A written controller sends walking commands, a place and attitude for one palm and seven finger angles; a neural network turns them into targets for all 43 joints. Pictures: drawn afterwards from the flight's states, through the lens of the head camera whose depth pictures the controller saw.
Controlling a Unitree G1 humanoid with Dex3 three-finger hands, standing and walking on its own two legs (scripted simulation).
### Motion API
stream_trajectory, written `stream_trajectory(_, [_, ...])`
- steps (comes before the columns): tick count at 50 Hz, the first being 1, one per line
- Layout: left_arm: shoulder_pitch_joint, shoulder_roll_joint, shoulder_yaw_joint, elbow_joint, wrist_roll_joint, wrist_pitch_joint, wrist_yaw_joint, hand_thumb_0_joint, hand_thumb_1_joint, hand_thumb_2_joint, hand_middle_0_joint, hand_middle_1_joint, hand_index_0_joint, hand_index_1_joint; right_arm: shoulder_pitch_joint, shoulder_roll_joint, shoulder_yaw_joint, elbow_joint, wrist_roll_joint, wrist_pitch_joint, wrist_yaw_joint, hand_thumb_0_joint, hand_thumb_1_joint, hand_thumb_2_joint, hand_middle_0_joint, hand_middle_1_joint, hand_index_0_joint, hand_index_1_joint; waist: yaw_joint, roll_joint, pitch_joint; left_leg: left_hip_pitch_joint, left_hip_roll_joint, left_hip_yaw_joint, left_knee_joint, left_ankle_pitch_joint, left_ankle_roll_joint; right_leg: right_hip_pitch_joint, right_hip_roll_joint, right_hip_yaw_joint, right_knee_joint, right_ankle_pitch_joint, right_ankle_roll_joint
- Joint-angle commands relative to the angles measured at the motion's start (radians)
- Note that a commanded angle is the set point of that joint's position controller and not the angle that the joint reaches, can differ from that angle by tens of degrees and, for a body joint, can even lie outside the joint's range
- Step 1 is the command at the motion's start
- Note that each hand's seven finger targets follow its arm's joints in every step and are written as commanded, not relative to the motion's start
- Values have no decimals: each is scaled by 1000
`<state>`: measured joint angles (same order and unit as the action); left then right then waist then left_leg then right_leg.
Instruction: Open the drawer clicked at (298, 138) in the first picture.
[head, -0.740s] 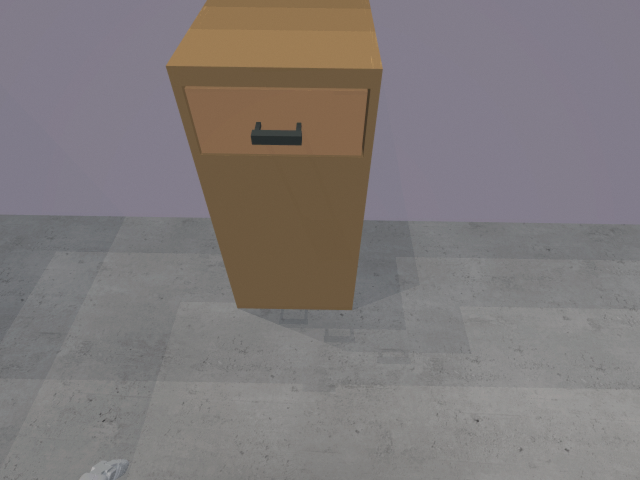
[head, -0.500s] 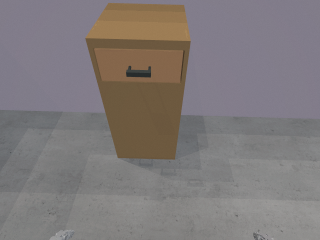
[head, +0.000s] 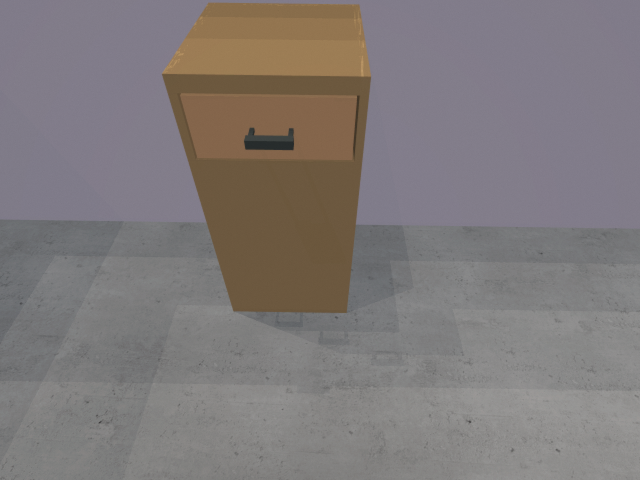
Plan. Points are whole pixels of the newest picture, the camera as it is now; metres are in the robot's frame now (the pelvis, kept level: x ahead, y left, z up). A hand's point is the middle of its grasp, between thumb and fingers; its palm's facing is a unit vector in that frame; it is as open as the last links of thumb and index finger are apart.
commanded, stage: stand and wait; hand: left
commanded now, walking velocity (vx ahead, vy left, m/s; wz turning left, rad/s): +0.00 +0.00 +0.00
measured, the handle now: (270, 137) +0.79 +0.16 +0.00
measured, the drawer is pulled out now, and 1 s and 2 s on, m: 0.00 0.00 0.00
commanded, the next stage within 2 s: look at it before walking up in 0.08 s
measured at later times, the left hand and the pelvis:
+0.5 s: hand out of the picture +0.07 +0.24 -0.15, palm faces -0.02 -0.94 -0.33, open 7.4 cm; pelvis -0.01 +0.00 +0.00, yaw +0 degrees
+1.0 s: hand out of the picture +0.05 +0.22 -0.17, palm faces -0.02 -0.96 -0.28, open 7.4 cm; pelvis +0.01 +0.00 +0.00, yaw -1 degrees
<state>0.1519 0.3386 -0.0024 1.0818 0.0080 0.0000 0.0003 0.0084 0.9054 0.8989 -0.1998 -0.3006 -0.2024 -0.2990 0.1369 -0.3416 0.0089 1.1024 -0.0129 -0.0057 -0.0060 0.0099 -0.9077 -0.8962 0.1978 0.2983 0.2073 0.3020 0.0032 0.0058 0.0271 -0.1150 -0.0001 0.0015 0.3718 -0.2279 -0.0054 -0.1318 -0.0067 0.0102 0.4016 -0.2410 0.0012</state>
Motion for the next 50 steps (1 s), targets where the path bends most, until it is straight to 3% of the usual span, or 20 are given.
stream_trajectory(1, [-58, 202, 40, -68, 1, -25, 13, 0, 900, 900, -200, -300, -200, -300, -62, -195, -42, -64, 3, -30, -14, 0, -900, -900, 200, 300, 200, 300, 0, -18, -54, -4, 117, -81, -57, 163, 34, -2, -113, 92, -66, 190, -31])
stream_trajectory(24, [-59, 198, 40, -62, 4, -26, 11, 0, 900, 900, -200, -300, -200, -300, -54, -192, -40, -52, 3, -30, -12, 0, -900, -900, 200, 300, 200, 300, -2, -25, -33, -1, 119, -85, -75, 131, 30, -30, -110, 102, -101, 139, -28])
stream_trajectory(28, [-52, 198, 41, -61, 3, -29, 12, 0, 900, 900, -200, -300, -200, -300, -53, -195, -40, -51, 4, -31, -12, 0, -900, -900, 200, 300, 200, 300, -3, -16, -61, 16, 121, -84, -69, 156, 29, -15, -109, 104, -95, 173, -29])
stream_trajectory(41, [-52, 201, 39, -52, 3, -28, 11, 0, 900, 900, -200, -300, -200, -300, -53, -196, -39, -44, 4, -31, -13, 0, -900, -900, 200, 300, 200, 300, -4, -13, -48, 13, 123, -86, -82, 159, 27, -11, -109, 102, -101, 180, -27])
stream_trajectory(43, [26, 76, 14, -19, 3, -11, 17, 0, 900, 900, -200, -300, -200, -300, 13, -67, -9, -15, -2, -16, -8, 0, -900, -900, 200, 300, 200, 300, -2, -17, -77, 17, 116, -64, -60, 69, 12, 1, -104, 86, -90, 55, -9])
stream_trajectory(46, [67, 73, 19, -13, 11, 4, 7, 0, 900, 900, -200, -300, -200, -300, 54, -63, -16, -8, -11, -3, -3, 0, -900, -900, 200, 300, 200, 300, -1, -38, 40, -73, 97, -64, -49, -208, 23, -90, -84, 108, -92, -237, -22])
stream_trajectory(48, [96, 72, 24, -21, 14, 5, -1, 0, 900, 900, -200, -300, -200, -300, 71, -67, -22, -15, -12, -2, -1, 0, -900, -900, 200, 300, 200, 300, 1, -23, 87, -119, 100, -82, -44, -312, 37, -131, -72, 109, -72, -313, -33])
stream_trajectory(50, [120, 54, 30, -28, 15, 0, -6, 0, 900, 900, -200, -300, -200, -300, 97, -56, -27, -20, -11, -9, -3, 0, -900, -900, 200, 300, 200, 300, 1, -12, 125, -156, 109, -103, -34, -326, 55, -147, -63, 103, -30, -306, -44])
